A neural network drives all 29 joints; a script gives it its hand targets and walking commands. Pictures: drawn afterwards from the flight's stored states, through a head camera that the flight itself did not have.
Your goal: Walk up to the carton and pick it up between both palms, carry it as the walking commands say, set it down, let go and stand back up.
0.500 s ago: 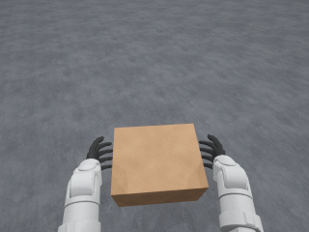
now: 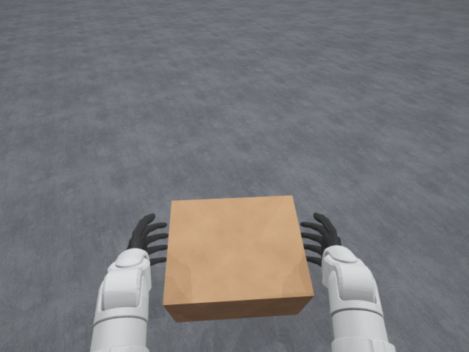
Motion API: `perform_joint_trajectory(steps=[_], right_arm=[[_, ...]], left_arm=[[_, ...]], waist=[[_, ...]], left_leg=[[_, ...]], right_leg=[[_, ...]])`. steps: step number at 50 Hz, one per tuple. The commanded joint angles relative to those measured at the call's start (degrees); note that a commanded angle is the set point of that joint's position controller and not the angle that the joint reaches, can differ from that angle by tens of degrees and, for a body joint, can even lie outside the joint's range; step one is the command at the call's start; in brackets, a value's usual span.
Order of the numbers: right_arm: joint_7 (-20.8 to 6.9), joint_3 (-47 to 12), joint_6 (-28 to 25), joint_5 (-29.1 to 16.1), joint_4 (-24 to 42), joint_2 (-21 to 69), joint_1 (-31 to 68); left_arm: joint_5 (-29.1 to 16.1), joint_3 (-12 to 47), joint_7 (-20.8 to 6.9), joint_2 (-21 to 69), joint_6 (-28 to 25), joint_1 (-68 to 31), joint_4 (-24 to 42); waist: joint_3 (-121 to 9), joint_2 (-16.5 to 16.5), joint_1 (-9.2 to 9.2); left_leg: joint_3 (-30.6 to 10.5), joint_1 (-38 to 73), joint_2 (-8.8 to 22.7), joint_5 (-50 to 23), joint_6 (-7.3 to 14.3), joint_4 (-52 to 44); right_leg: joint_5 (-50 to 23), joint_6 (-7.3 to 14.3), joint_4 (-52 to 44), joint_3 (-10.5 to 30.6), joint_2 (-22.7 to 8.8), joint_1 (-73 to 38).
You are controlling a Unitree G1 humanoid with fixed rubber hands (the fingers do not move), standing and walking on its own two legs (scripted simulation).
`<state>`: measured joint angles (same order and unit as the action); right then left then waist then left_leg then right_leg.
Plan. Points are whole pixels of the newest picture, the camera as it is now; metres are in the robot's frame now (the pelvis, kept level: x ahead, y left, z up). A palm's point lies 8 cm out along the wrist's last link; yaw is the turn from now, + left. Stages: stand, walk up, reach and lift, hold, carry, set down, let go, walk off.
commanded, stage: hold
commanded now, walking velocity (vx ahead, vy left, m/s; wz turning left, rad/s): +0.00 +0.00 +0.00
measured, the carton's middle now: (235, 258) +0.32 +0.00 -0.03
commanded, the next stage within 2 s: carry in 1.18 s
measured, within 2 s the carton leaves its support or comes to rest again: neither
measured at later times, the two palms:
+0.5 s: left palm (141, 256) +0.28 +0.16 +0.04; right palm (330, 256) +0.28 -0.17 +0.03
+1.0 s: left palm (140, 258) +0.28 +0.16 +0.04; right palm (330, 256) +0.28 -0.17 +0.04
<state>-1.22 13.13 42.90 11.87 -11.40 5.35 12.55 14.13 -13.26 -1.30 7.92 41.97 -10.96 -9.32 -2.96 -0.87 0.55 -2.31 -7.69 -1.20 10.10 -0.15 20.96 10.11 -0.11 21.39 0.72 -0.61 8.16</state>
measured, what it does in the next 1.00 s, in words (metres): stands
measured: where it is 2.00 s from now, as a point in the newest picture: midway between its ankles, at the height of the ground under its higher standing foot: outside the picture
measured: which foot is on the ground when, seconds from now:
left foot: down 0.00-1.00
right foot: down 0.00-1.00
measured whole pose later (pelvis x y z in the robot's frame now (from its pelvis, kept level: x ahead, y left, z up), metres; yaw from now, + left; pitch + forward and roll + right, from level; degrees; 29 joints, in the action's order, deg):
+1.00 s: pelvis +0.00 +0.00 +0.00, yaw +0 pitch -3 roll +0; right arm -1.1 13.2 42.3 11.9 -10.3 5.8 11.4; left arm 14.1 -12.5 -1.5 7.8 41.8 -9.9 -8.6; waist -2.1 -0.8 0.5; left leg -2.3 -7.3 -1.1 10.2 0.0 20.5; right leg 10.1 -0.1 20.9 0.8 -0.5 7.7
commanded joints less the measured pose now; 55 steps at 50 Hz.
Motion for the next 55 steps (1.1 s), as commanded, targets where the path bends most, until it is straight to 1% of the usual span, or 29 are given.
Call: perform_joint_trajectory(steps=[1,4,6,7,9,12,13,17,19,21,23,25,29,30,31,32,35,37,38,39,41,42,44,45,46,48,49,53,55], right_arm=[[-14.11,-34.92,-2.06,-11.89,5.56,51.31,27.89],[-14.58,-31.42,-1.63,-10.03,0.01,51.69,26.16],[-14.86,-32.76,-2.27,-10.85,2.81,52.55,30.67],[-14.82,-32.51,-2.53,-10.68,2.65,51.81,30.53],[-15.03,-33.25,-3.05,-11.63,3.53,52.3,31.67],[-15.24,-33.57,-3.12,-11.59,1.93,53.09,31.85],[-15.22,-33.78,-3.07,-11.4,3.23,52.93,31.33],[-15.25,-33.97,-3.48,-12.01,2.51,53.23,33.35],[-15.36,-33.63,-3.3,-11.6,1.5,53.46,32.63],[-15.16,-34.78,-3.28,-11.81,3.16,52.67,31.82],[-15.17,-36.03,-3.26,-12.72,5.1,54.13,32.4],[-15.18,-36.41,-3.26,-13.03,5.7,54.06,31.6],[-14.34,-36.5,-2.66,-12.33,6.9,53.57,26.53],[-14.34,-36.58,-2.25,-12.65,5.39,54.08,26.79],[-14.16,-36.41,-2.12,-12.82,5.79,53.1,24.21],[-14.0,-35.15,-1.59,-12.05,3.72,52.51,22.96],[-14.13,-34.65,-1.52,-11.91,5.22,52.18,24.55],[-14.2,-34.2,-1.51,-11.76,4.44,51.83,23.86],[-14.03,-35.57,-1.83,-11.95,5.62,52.17,24.79],[-13.63,-36.21,-2.27,-12.55,6.98,51.74,23.73],[-13.66,-35.91,-1.9,-11.57,7.76,51.9,24.89],[-13.7,-36.15,-1.73,-12.22,6.49,52.59,23.5],[-13.77,-35.67,-2.19,-11.55,6.96,51.89,25.5],[-13.81,-35.87,-1.94,-11.65,5.93,51.7,25.69],[-13.73,-35.89,-2.0,-11.79,6.8,51.77,24.93],[-13.85,-35.58,-2.39,-11.51,7.16,51.43,26.38],[-13.82,-35.74,-2.25,-12.07,6.88,51.28,26.62],[-14.0,-34.48,-2.44,-11.46,5.44,51.36,25.84],[-13.84,-35.69,-2.91,-11.78,7.3,51.37,27.04]], left_arm=[[-15.24,34.03,-14.75,49.42,-0.95,-26.88,-0.1],[-14.67,33.37,-15.04,47.82,-1.3,-30.64,0.95],[-15.16,32.91,-15.28,48.62,-1.77,-31.11,0.31],[-15.82,33.86,-15.49,48.75,-2.01,-32.89,1.07],[-15.24,33.67,-15.37,49.44,-2.06,-31.72,0.04],[-15.45,33.11,-15.39,48.03,-2.87,-33.24,0.98],[-15.83,33.97,-15.63,49.53,-2.54,-32.32,0.31],[-14.95,32.35,-15.81,48.83,-2.74,-32.43,-1.87],[-15.13,32.88,-15.73,48.92,-2.54,-33.08,-1.9],[-15.86,33.37,-15.83,49.22,-2.94,-32.0,-0.51],[-15.52,33.41,-15.82,49.31,-2.77,-30.19,0.24],[-15.66,33.66,-15.61,49.19,-2.77,-29.35,0.9],[-16.61,35.73,-15.28,49.76,-2.15,-27.94,4.79],[-15.79,34.76,-14.93,49.75,-1.81,-26.24,2.77],[-15.42,34.7,-14.87,49.24,-1.42,-24.14,2.61],[-14.56,33.89,-14.69,47.93,-1.04,-24.57,2.37],[-14.28,33.55,-14.74,48.21,-0.7,-24.46,2.1],[-14.54,34.15,-14.7,48.19,-0.56,-24.97,3.01],[-15.23,34.54,-14.79,48.34,-1.02,-25.22,2.9],[-16.0,36.28,-14.96,49.6,-0.91,-25.01,3.84],[-16.09,36.09,-14.97,48.77,-1.21,-25.94,5.38],[-15.86,36.05,-14.67,48.11,-1.22,-26.24,5.58],[-16.13,36.78,-14.75,47.73,-1.7,-28.6,7.0],[-15.43,35.05,-14.65,47.67,-1.53,-26.27,3.83],[-15.48,35.29,-14.67,47.77,-1.54,-26.74,4.36],[-15.78,35.57,-14.7,47.76,-1.92,-27.54,5.55],[-14.86,34.22,-14.65,47.61,-1.64,-25.79,2.14],[-14.45,34.4,-14.6,46.51,-1.98,-27.61,3.94],[-16.34,36.27,-14.92,48.83,-2.16,-27.91,3.94]], waist=[[-10.8,3.38,-0.52],[-8.34,2.03,-1.01],[-10.17,4.99,-0.7],[-11.13,3.49,-1.5],[-11.82,2.01,-0.75],[-11.0,4.67,-0.21],[-10.81,4.02,-1.06],[-10.13,2.95,0.45],[-9.77,4.46,-0.06],[-11.81,5.06,-0.5],[-15.65,3.78,1.24],[-15.6,5.6,1.02],[-16.46,3.31,-0.4],[-13.72,5.18,0.4],[-13.47,3.63,-0.11],[-10.09,1.61,0.18],[-9.93,3.51,0.02],[-10.37,2.17,-0.88],[-10.66,5.08,-0.53],[-12.32,1.1,-1.59],[-12.78,4.68,-1.25],[-11.31,2.53,-0.41],[-12.99,2.23,-1.21],[-10.86,5.61,-0.36],[-10.61,3.13,-0.25],[-12.08,5.27,-1.14],[-10.58,4.13,0.33],[-9.06,2.83,0.19],[-12.76,3.89,-1.22]], left_leg=[[-1.67,6.02,-3.71,-8.29,0.16,-3.36],[-1.47,5.21,-3.6,-3.48,0.16,-3.71],[-1.37,5.87,-3.53,-0.88,0.79,-3.26],[-1.46,6.15,-3.49,-0.2,0.53,-3.26],[-1.35,5.47,-3.58,-1.86,0.4,-3.1],[-1.4,5.0,-3.38,-1.13,0.86,-2.94],[-1.47,5.65,-3.45,-1.64,0.53,-3.07],[-0.87,4.87,-3.57,-0.64,0.92,-2.94],[-0.85,5.79,-3.66,0.11,0.83,-3.29],[-1.15,6.49,-3.69,-3.22,1.03,-3.05],[-0.36,7.27,-4.07,-6.55,0.62,-2.57],[-0.95,7.5,-3.91,-7.51,0.8,-2.52],[-1.17,8.13,-4.04,-13.35,0.41,-2.63],[-1.54,8.74,-3.83,-12.92,0.61,-2.9],[-1.72,8.17,-3.79,-14.36,0.47,-3.22],[-0.99,6.45,-3.88,-12.04,0.34,-3.94],[-1.37,6.6,-3.74,-10.15,0.4,-4.22],[-1.43,6.37,-3.73,-10.59,0.22,-4.1],[-1.53,6.6,-3.73,-9.0,0.68,-4.06],[-1.54,8.17,-4.06,-13.17,0.17,-3.72],[-1.62,8.2,-4.24,-11.52,0.35,-3.49],[-1.38,7.52,-4.05,-11.33,0.26,-3.67],[-1.12,6.67,-4.37,-9.4,0.27,-3.58],[-1.5,6.2,-3.98,-7.41,0.79,-3.73],[-1.28,5.46,-4.16,-7.19,0.54,-3.85],[-1.52,6.55,-4.23,-7.83,0.67,-3.41],[-1.28,5.22,-3.82,-6.04,0.71,-3.86],[-0.93,4.51,-4.25,-6.68,0.47,-4.13],[-1.65,7.34,-4.03,-7.58,0.46,-3.03]], right_leg=[[-8.54,0.42,-3.16,2.16,6.17,-8.68],[-3.26,1.08,-3.64,2.68,5.88,-6.49],[-0.62,0.65,-3.49,2.58,5.82,-6.46],[-0.08,0.94,-3.42,2.52,5.85,-6.76],[-2.01,1.05,-2.99,2.64,5.78,-7.43],[-0.83,0.45,-3.18,2.38,5.55,-6.5],[-1.27,0.59,-3.26,2.5,5.8,-6.47],[0.0,0.71,-3.57,2.94,5.26,-6.21],[1.14,0.42,-4.03,2.33,5.59,-5.84],[-2.4,0.09,-3.48,2.08,5.76,-6.45],[-6.31,-0.21,-3.2,2.62,5.75,-9.41],[-7.25,-0.52,-3.11,2.6,6.03,-9.35],[-13.84,-0.05,-2.97,3.02,6.23,-11.2],[-12.46,-0.24,-3.36,2.63,6.28,-8.79],[-14.5,-0.27,-3.31,2.48,6.41,-10.19],[-12.69,-0.06,-3.84,2.53,6.07,-9.88],[-10.42,0.05,-4.1,2.77,6.39,-9.88],[-10.99,0.36,-3.8,2.65,6.44,-10.01],[-9.59,0.06,-3.81,2.84,6.28,-9.35],[-13.26,0.47,-3.65,2.97,6.22,-10.35],[-11.86,0.05,-3.54,2.57,6.62,-9.85],[-11.62,0.15,-3.57,2.85,6.23,-9.55],[-10.26,0.28,-3.48,2.59,6.32,-10.01],[-7.87,0.01,-3.55,2.42,6.42,-8.46],[-8.39,0.09,-3.46,2.61,6.28,-9.63],[-8.08,0.08,-3.35,2.49,6.57,-8.58],[-6.64,0.04,-3.49,2.43,6.35,-9.57],[-7.36,0.2,-3.68,2.45,6.22,-9.08],[-7.27,0.38,-3.37,2.76,6.41,-8.59]])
